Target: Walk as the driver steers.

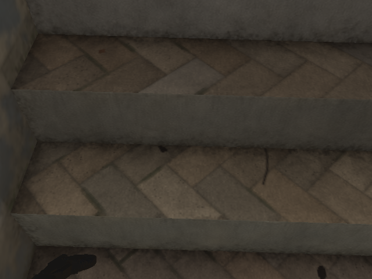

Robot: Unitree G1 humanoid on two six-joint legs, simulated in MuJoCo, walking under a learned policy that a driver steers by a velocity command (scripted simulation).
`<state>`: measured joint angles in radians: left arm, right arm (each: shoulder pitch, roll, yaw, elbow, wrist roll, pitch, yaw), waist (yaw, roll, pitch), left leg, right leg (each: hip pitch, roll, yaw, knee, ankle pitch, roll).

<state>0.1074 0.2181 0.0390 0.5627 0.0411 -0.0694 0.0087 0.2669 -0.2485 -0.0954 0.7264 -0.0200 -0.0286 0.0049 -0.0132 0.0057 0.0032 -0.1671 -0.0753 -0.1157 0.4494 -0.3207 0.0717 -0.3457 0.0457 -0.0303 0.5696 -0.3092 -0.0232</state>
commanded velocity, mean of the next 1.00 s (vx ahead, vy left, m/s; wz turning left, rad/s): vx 0.91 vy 0.00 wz -0.35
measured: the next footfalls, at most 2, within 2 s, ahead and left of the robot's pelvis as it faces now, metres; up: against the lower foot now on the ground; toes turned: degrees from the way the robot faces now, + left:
right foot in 0.04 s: +0.07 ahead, -0.09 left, +0.00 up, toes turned +2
left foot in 0.46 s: +0.14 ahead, +0.25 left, +0.00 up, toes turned +7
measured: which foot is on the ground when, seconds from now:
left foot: down 0.00-0.04, up 0.06-0.44, down 0.46-0.80, up 0.82-1.00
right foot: up 0.00-0.02, down 0.04-0.44, up 0.46-0.76, down 0.78-1.00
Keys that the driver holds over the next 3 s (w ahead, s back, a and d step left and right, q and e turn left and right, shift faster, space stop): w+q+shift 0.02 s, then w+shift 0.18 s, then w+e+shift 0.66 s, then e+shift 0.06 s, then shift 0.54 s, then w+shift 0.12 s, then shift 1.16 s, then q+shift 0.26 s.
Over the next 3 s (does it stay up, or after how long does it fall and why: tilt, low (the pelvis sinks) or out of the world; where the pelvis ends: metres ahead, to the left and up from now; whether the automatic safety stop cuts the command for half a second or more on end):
stays up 0.59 0.08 0.42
